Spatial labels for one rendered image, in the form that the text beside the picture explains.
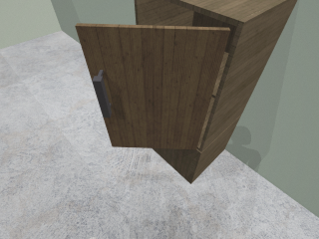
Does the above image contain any handle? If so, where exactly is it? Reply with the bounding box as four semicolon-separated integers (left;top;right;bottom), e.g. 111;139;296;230
92;70;112;119

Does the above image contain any cupboard door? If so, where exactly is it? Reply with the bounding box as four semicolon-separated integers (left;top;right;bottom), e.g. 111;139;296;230
75;23;231;150

